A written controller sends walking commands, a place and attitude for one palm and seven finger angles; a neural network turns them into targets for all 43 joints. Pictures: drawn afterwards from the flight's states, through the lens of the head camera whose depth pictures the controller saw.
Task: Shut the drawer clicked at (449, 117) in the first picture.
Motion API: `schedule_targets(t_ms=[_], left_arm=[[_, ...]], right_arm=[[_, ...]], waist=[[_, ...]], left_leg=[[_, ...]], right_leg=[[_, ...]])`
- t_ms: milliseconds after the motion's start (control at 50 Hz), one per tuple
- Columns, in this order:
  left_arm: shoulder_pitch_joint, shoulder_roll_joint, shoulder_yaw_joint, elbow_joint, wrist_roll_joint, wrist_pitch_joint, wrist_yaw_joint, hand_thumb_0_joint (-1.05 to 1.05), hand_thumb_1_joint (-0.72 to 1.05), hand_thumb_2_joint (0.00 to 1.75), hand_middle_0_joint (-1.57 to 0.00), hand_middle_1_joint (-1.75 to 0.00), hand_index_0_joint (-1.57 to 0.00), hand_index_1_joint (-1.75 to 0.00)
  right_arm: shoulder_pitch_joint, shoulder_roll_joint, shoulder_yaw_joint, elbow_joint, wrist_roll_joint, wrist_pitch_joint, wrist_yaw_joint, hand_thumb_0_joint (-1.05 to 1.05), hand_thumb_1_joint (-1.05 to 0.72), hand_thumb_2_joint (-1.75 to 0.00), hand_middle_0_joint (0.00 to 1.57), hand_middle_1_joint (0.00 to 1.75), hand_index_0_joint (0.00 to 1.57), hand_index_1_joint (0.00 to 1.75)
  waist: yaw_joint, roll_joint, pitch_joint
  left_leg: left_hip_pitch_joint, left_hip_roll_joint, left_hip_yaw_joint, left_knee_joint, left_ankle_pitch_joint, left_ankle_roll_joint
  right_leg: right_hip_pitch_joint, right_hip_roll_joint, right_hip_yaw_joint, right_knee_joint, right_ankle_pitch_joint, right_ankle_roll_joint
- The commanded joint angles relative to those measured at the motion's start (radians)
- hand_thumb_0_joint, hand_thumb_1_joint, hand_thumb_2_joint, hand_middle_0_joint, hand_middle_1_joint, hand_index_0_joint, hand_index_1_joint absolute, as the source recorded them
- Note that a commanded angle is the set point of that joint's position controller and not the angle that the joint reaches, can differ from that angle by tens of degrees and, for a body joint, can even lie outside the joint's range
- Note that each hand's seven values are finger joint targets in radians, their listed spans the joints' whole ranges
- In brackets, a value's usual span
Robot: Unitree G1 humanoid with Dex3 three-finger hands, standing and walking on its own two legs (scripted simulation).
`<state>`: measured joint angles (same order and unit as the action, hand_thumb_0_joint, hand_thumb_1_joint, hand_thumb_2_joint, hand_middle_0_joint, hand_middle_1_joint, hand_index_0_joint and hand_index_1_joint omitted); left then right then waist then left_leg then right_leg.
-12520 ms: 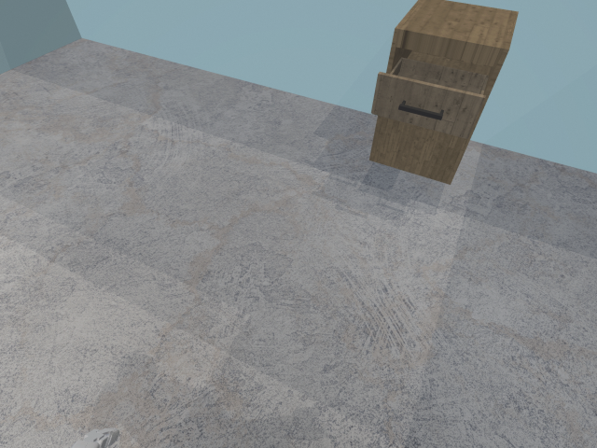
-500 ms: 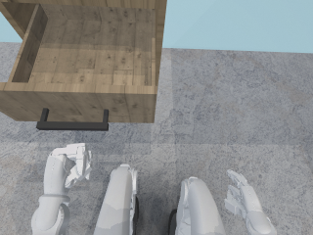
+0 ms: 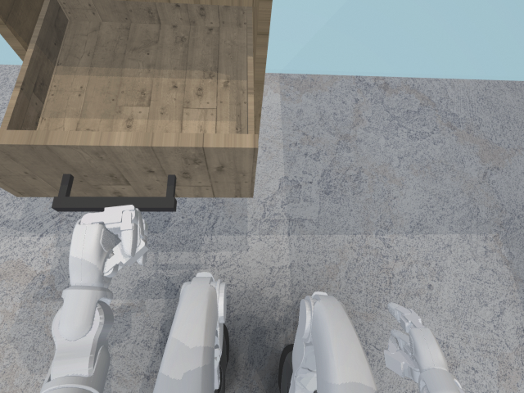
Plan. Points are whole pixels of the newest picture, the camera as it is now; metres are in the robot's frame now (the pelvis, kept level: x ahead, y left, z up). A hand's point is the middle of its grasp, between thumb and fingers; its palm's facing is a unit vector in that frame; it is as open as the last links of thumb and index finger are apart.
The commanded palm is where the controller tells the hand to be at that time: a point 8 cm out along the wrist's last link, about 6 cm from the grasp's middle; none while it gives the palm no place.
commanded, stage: push the drawer shut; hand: left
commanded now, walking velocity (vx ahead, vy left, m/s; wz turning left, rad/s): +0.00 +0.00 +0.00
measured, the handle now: (118, 192) +0.37 +0.25 +0.00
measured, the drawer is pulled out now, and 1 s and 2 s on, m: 0.25 0.11 0.00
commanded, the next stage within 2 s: none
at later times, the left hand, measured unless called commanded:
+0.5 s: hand (149, 196) +0.37 +0.21 +0.00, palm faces +0.10 -0.99 -0.05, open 3.1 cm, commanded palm +0.37 +0.24 +0.00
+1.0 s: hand (153, 156) +0.44 +0.21 -0.01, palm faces +0.12 -0.99 -0.06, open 3.0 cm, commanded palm +0.44 +0.24 +0.00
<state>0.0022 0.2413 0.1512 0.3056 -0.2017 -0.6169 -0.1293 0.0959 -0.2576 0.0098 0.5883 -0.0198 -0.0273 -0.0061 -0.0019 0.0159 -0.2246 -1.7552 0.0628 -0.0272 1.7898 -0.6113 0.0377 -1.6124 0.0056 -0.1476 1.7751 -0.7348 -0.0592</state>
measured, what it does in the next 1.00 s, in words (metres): stands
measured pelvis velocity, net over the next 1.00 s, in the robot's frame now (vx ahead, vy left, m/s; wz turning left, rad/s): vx -0.01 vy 0.00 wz -0.02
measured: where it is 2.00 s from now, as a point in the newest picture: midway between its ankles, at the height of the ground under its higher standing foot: (252, 392)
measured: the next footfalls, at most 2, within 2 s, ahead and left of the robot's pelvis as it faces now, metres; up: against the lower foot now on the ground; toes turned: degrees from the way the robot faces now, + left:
none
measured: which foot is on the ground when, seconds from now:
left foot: down 0.00-1.00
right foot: down 0.00-1.00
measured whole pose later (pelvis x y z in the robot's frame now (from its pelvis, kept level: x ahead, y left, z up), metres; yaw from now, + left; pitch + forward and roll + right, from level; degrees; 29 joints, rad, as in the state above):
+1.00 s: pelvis -0.01 +0.00 +0.00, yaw -1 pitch +34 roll -6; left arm -0.56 0.36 0.30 0.79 -0.13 -0.56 -0.12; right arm 0.16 -0.27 0.04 0.60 -0.04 0.09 -0.01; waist -0.08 0.03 -0.20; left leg -1.79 0.07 -0.02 1.78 -0.59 0.05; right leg -1.66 0.02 -0.14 1.77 -0.70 -0.05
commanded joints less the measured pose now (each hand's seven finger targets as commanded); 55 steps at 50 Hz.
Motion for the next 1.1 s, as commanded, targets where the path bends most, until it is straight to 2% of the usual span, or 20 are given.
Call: schedule_targets(t_ms=[0,80,160,200,240,380,400,480,500,600,640,700,720,760,820,860,900,920,1060,1080], left_arm=[[-0.303,0.137,0.071,-0.154,-0.002,-0.051,0.015,0.00,0.90,0.90,-1.40,-1.60,-1.40,-1.60],[-0.333,0.142,0.066,-0.163,0.004,-0.022,0.013,0.00,0.90,0.90,-1.40,-1.60,-1.40,-1.60],[-0.385,0.135,0.061,-0.109,0.002,0.021,0.028,0.00,0.90,0.90,-1.40,-1.60,-1.40,-1.60],[-0.415,0.166,0.086,-0.112,0.012,0.018,0.037,0.00,0.90,0.90,-1.40,-1.60,-1.40,-1.60],[-0.414,0.158,0.086,-0.090,0.015,0.020,0.045,0.00,0.90,0.90,-1.40,-1.60,-1.40,-1.60],[-0.544,0.179,0.102,-0.006,0.034,-0.008,0.059,0.00,0.90,0.90,-1.40,-1.60,-1.40,-1.60],[-0.557,0.182,0.108,0.026,0.035,-0.010,0.057,0.00,0.90,0.90,-1.40,-1.60,-1.40,-1.60],[-0.623,0.223,0.137,0.058,0.042,-0.026,0.047,0.00,0.90,0.90,-1.40,-1.60,-1.40,-1.60],[-0.639,0.201,0.118,0.079,0.040,-0.022,0.045,0.00,0.90,0.90,-1.40,-1.60,-1.40,-1.60],[-0.705,0.232,0.137,0.120,0.041,-0.009,0.037,0.00,0.90,0.90,-1.40,-1.60,-1.40,-1.60],[-0.732,0.249,0.151,0.132,0.040,-0.005,0.037,0.00,0.90,0.90,-1.40,-1.60,-1.40,-1.60],[-0.766,0.264,0.163,0.178,0.041,0.000,0.031,0.00,0.90,0.90,-1.40,-1.60,-1.40,-1.60],[-0.780,0.287,0.180,0.189,0.044,0.001,0.031,0.00,0.90,0.90,-1.40,-1.60,-1.40,-1.60],[-0.821,0.284,0.173,0.186,0.049,-0.004,0.028,0.00,0.90,0.90,-1.40,-1.60,-1.40,-1.60],[-0.839,0.295,0.190,0.225,0.048,-0.002,0.032,0.00,0.90,0.90,-1.40,-1.60,-1.40,-1.60],[-0.867,0.306,0.197,0.236,0.051,-0.006,0.030,0.00,0.90,0.90,-1.40,-1.60,-1.40,-1.60],[-0.902,0.299,0.187,0.254,0.055,-0.008,0.026,0.00,0.90,0.90,-1.40,-1.60,-1.40,-1.60],[-0.904,0.322,0.207,0.279,0.058,-0.009,0.026,0.00,0.90,0.90,-1.40,-1.60,-1.40,-1.60],[-1.054,0.357,0.221,0.359,0.079,-0.018,0.021,0.00,0.90,0.90,-1.40,-1.60,-1.40,-1.60],[-1.052,0.377,0.240,0.364,0.081,-0.020,0.020,0.00,0.90,0.90,-1.40,-1.60,-1.40,-1.60]], right_arm=[[0.034,-0.170,-0.058,-0.100,0.004,-0.033,-0.020,0.00,-0.90,-0.90,0.20,0.30,0.20,0.30],[0.043,-0.181,-0.057,-0.112,0.006,-0.021,-0.022,0.00,-0.90,-0.90,0.20,0.30,0.20,0.30],[0.056,-0.182,-0.051,-0.115,0.009,-0.006,-0.025,0.00,-0.90,-0.90,0.20,0.30,0.20,0.30],[0.057,-0.184,-0.051,-0.117,0.009,-0.001,-0.026,0.00,-0.90,-0.90,0.20,0.30,0.20,0.30],[0.060,-0.180,-0.050,-0.117,0.009,0.004,-0.024,0.00,-0.90,-0.90,0.20,0.30,0.20,0.30],[0.080,-0.183,-0.048,-0.098,0.001,0.015,-0.022,0.00,-0.90,-0.90,0.20,0.30,0.20,0.30],[0.083,-0.183,-0.049,-0.094,0.001,0.017,-0.023,0.00,-0.90,-0.90,0.20,0.30,0.20,0.30],[0.097,-0.189,-0.047,-0.089,-0.004,0.027,-0.025,0.00,-0.90,-0.90,0.20,0.30,0.20,0.30],[0.098,-0.187,-0.047,-0.086,-0.003,0.031,-0.025,0.00,-0.90,-0.90,0.20,0.30,0.20,0.30],[0.119,-0.193,-0.045,-0.081,-0.005,0.051,-0.025,0.00,-0.90,-0.90,0.20,0.30,0.20,0.30],[0.126,-0.195,-0.045,-0.078,-0.006,0.058,-0.026,0.00,-0.90,-0.90,0.20,0.30,0.20,0.30],[0.136,-0.196,-0.045,-0.073,-0.005,0.068,-0.027,0.00,-0.90,-0.90,0.20,0.30,0.20,0.30],[0.140,-0.197,-0.042,-0.073,-0.007,0.071,-0.027,0.00,-0.90,-0.90,0.20,0.30,0.20,0.30],[0.148,-0.198,-0.042,-0.071,-0.010,0.075,-0.025,0.00,-0.90,-0.90,0.20,0.30,0.20,0.30],[0.159,-0.197,-0.042,-0.064,-0.013,0.085,-0.023,0.00,-0.90,-0.90,0.20,0.30,0.20,0.30],[0.168,-0.197,-0.040,-0.062,-0.017,0.091,-0.021,0.00,-0.90,-0.90,0.20,0.30,0.20,0.30],[0.168,-0.196,-0.041,-0.057,-0.017,0.097,-0.020,0.00,-0.90,-0.90,0.20,0.30,0.20,0.30],[0.172,-0.198,-0.040,-0.054,-0.018,0.100,-0.021,0.00,-0.90,-0.90,0.20,0.30,0.20,0.30],[0.205,-0.201,-0.035,-0.038,-0.030,0.119,-0.021,0.00,-0.90,-0.90,0.20,0.30,0.20,0.30],[0.208,-0.205,-0.036,-0.037,-0.032,0.124,-0.021,0.00,-0.90,-0.90,0.20,0.30,0.20,0.30]], waist=[[-0.055,0.070,-0.462],[-0.039,0.121,-0.516],[-0.060,0.081,-0.477],[-0.049,0.091,-0.499],[-0.048,0.091,-0.495],[-0.072,0.092,-0.482],[-0.079,0.066,-0.471],[-0.069,0.109,-0.503],[-0.083,0.102,-0.496],[-0.083,0.124,-0.514],[-0.089,0.107,-0.535],[-0.098,0.088,-0.523],[-0.094,0.094,-0.521],[-0.096,0.144,-0.538],[-0.103,0.104,-0.542],[-0.107,0.125,-0.548],[-0.117,0.123,-0.533],[-0.114,0.107,-0.525],[-0.140,0.144,-0.537],[-0.129,0.156,-0.552]], left_leg=[[0.465,-0.046,-0.070,-0.190,0.110,-0.009],[0.549,-0.041,-0.086,-0.219,0.133,-0.016],[0.524,-0.040,-0.098,-0.239,0.074,-0.012],[0.532,-0.040,-0.097,-0.242,0.081,-0.016],[0.535,-0.040,-0.092,-0.245,0.092,-0.017],[0.527,-0.038,-0.093,-0.235,0.105,-0.018],[0.506,-0.039,-0.088,-0.228,0.099,-0.016],[0.521,-0.039,-0.084,-0.222,0.130,-0.019],[0.521,-0.039,-0.085,-0.222,0.122,-0.017],[0.537,-0.039,-0.086,-0.224,0.146,-0.018],[0.531,-0.038,-0.083,-0.214,0.156,-0.015],[0.514,-0.036,-0.082,-0.209,0.153,-0.013],[0.501,-0.037,-0.079,-0.208,0.148,-0.013],[0.540,-0.034,-0.088,-0.211,0.163,-0.016],[0.531,-0.034,-0.084,-0.204,0.185,-0.013],[0.538,-0.031,-0.088,-0.203,0.198,-0.013],[0.528,-0.032,-0.085,-0.202,0.177,-0.012],[0.509,-0.032,-0.081,-0.198,0.169,-0.011],[0.524,-0.031,-0.089,-0.182,0.181,-0.007],[0.540,-0.029,-0.089,-0.184,0.192,-0.010]], right_leg=[[0.106,0.029,0.102,-0.267,0.159,0.019],[0.088,0.027,0.087,-0.256,0.182,0.015],[0.087,0.030,0.084,-0.272,0.157,0.020],[0.095,0.029,0.084,-0.266,0.161,0.020],[0.104,0.030,0.085,-0.273,0.167,0.020],[0.083,0.030,0.084,-0.267,0.177,0.021],[0.091,0.030,0.089,-0.272,0.173,0.024],[0.091,0.031,0.090,-0.259,0.187,0.019],[0.085,0.030,0.091,-0.266,0.185,0.022],[0.096,0.030,0.091,-0.266,0.202,0.021],[0.109,0.032,0.094,-0.266,0.210,0.023],[0.112,0.034,0.095,-0.269,0.209,0.026],[0.119,0.035,0.097,-0.268,0.203,0.026],[0.086,0.035,0.090,-0.254,0.209,0.022],[0.111,0.037,0.093,-0.263,0.227,0.026],[0.102,0.038,0.092,-0.257,0.231,0.025],[0.097,0.037,0.095,-0.266,0.219,0.028],[0.105,0.038,0.098,-0.267,0.214,0.028],[0.067,0.040,0.092,-0.249,0.217,0.029],[0.066,0.039,0.090,-0.248,0.222,0.028]])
